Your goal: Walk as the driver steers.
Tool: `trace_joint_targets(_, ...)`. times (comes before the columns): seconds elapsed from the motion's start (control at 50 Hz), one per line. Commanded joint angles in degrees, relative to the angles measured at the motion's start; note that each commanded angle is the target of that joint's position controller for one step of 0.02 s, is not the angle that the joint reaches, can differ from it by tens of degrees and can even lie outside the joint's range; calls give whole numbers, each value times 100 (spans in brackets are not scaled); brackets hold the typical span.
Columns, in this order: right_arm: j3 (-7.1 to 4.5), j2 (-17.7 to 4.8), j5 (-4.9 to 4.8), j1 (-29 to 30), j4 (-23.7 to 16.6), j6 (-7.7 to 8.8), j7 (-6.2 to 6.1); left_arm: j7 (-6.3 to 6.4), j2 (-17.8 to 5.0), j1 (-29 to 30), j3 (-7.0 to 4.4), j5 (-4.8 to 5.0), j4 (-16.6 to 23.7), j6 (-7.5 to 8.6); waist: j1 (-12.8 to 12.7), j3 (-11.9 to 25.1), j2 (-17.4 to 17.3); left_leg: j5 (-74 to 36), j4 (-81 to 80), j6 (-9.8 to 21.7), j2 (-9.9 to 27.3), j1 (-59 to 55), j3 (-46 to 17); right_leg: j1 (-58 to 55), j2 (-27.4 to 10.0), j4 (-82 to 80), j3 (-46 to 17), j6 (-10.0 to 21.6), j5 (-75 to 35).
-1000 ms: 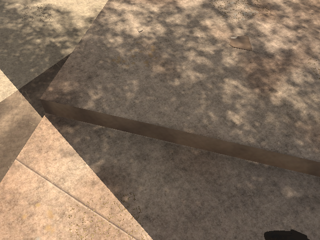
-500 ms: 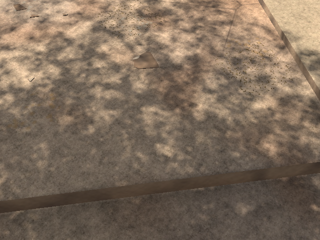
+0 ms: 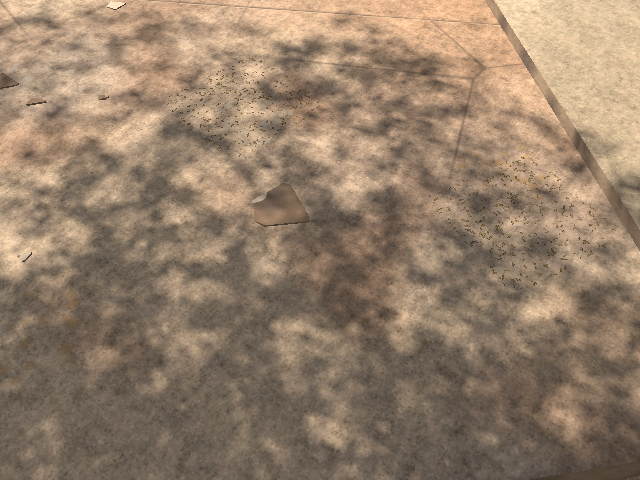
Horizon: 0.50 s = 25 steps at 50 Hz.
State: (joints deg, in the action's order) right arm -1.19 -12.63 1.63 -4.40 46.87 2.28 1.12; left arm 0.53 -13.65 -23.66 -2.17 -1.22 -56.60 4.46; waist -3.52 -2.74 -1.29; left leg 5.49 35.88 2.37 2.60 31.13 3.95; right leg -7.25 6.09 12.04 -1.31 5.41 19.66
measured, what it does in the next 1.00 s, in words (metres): climbs, turning left: left foot, then right foot 0.11 m higher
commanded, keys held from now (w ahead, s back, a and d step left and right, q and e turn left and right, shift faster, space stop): w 0.36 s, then w+q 0.64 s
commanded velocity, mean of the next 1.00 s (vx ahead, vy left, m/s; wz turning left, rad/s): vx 0.50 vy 0.00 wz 0.23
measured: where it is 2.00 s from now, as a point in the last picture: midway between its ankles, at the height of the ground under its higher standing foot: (268, 201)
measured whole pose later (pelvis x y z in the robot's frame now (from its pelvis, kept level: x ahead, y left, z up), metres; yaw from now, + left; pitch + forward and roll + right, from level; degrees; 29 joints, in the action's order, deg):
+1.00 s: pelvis +0.56 -0.04 +0.12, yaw +17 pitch +1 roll +0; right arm -4.0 -11.5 1.2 -7.3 43.3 0.0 1.9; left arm 0.8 -10.0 -23.7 -2.8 -0.9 -54.1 7.1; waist -1.6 0.0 -1.9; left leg -2.6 60.8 5.0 2.4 44.8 1.9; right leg 5.1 -1.4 19.6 17.0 3.0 16.1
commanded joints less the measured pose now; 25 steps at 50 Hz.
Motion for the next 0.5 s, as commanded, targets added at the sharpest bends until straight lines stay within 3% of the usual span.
trace_joint_targets(0.02, -224, -673, 16, -984, 12, 162, -126, 58, -974, 173, -174, -11, 172, 72, 741, 412, 547, 339, -596, 339, -533, -1492, 157, 269, -1510, 1740, -323, 364, -6548)
trace_joint_targets(0.04, -288, -791, 95, -1872, 290, 231, -184, 49, -975, 294, -160, 30, 194, 79, 1170, 799, 391, -145, -1035, 475, -351, -2691, 22, 874, -1277, 2882, -179, 275, -5776)
trace_joint_targets(0.06, -421, -1363, 198, -2725, 435, 257, -252, 38, -603, 150, -50, 60, 373, 102, 1308, 1479, -406, -445, -1062, 774, 1121, -3963, -1564, 1983, -784, 4766, 118, 136, -3131)
trace_joint_targets(0.08, -522, -1668, 83, -2608, 539, 179, -171, -1, -300, -639, -44, 214, 319, 67, 702, 1899, -1621, -845, -1767, 1585, 2206, -4658, -4074, 3526, 205, 6404, -20, -18, 894)
trace_joint_targets(0.1, -463, -1286, -70, -1875, 365, 141, -90, 25, -619, -348, -86, 3, 238, 3, 562, 1178, -430, 283, -1953, 1515, 1979, -3864, -3682, 3881, -289, 6703, -504, 60, 601)
trace_joint_targets(0.12, -333, -799, -84, -1370, 268, 140, -57, -28, -606, 131, -107, -51, 321, -3, 513, 549, -91, 945, -2127, 1448, 1742, -3170, -3034, 4114, -494, 6748, -358, 43, 260)
trace_joint_targets(0.14, -247, -516, -52, -1182, 302, 151, -46, -71, -510, 336, -94, -42, 397, -6, 387, 129, 95, 1058, -2422, 1260, 1474, -2600, -2523, 4111, -720, 6471, -277, 33, -13)
trace_joint_targets(0.16, -197, -383, -40, -1297, 416, 186, -67, -120, -402, 429, -86, -80, 437, -68, 313, -13, -72, 906, -2528, 1123, 1254, -2331, -2188, 4091, -838, 6428, -210, -21, -144)
trace_joint_targets(0.18, -176, -351, -48, -1339, 510, 222, -93, -177, -288, 301, -54, -117, 401, -141, 203, -36, -167, 722, -2641, 1017, 1065, -2091, -1860, 3946, -910, 6398, -155, -91, -351)
trace_joint_targets(0.22, -214, -489, -71, -1716, 741, 312, -100, -228, -175, 269, -38, -123, 410, -221, 170, 71, -229, 26, -2638, 1064, 983, -2150, -1582, 4201, -892, 6773, 52, -198, -505)
trace_joint_targets(0.3, -212, -526, -68, -2197, 982, 337, -121, -220, -141, 1150, -35, -154, 792, -303, 296, -151, -136, -28, -2766, 1155, 896, -2488, -1292, 5638, -1166, 7073, 254, -416, -703)
trace_joint_targets(0.34, -181, -423, -39, -2782, 1197, 339, -163, -117, 56, 1609, 12, -136, 1018, -364, 502, -162, -364, 124, -2741, 1405, 1046, -2926, -1478, 6743, -1111, 8470, 453, -457, -127)
trace_joint_targets(0.38, -142, -394, -21, -2933, 1277, 378, -185, -33, 170, 2225, 73, -146, 1413, -370, 518, -449, -243, 724, -2724, 1444, 1189, -3086, -1698, 7944, -1224, 9248, 410, -397, 369)
trace_joint_targets(0.42, -81, -367, 28, -3084, 1351, 402, -204, 21, 372, 2908, 214, -138, 1909, -322, 575, -587, -126, 1107, -2692, 1396, 1341, -3327, -1977, 9143, -1284, 9869, 354, -259, 821)
trace_joint_targets(0.46, -50, -404, 35, -3087, 1409, 403, -249, -22, 428, 3423, 357, -138, 2372, -248, 600, -609, -14, 1166, -2873, 1164, 1076, -3151, -1815, 9223, -1351, 9038, 519, -220, 968)
trace_joint_targets(0.48, -26, -351, -4, -3108, 1482, 370, -310, -53, 455, 3592, 409, -156, 2590, -234, 598, -589, -94, 741, -2978, 1107, 960, -2967, -1774, 8920, -1359, 8563, 517, -209, 919)
trace_joint_targets(0.5, -35, -438, -25, -3019, 1403, 313, -342, -111, 345, 3422, 416, -149, 2627, -257, 580, -411, -13, -33, -3312, 1204, 882, -2734, -1566, 8127, -1318, 7693, 762, -241, 637)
